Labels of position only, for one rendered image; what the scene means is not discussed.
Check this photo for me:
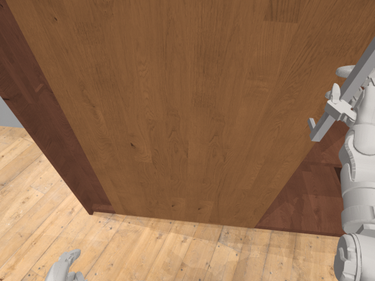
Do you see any right robot forearm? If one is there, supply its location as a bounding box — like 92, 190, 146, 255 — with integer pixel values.
339, 124, 375, 238

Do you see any wardrobe door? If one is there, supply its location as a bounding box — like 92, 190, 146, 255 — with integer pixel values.
0, 0, 111, 205
6, 0, 375, 228

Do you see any robot right upper arm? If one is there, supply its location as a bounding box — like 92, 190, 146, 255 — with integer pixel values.
333, 233, 375, 281

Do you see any handle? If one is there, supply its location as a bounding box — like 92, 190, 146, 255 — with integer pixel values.
0, 33, 40, 104
307, 37, 375, 142

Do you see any right robot hand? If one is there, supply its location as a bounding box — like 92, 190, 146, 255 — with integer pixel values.
324, 65, 375, 129

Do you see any left robot hand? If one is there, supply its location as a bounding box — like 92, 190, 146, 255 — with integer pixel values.
45, 249, 87, 281

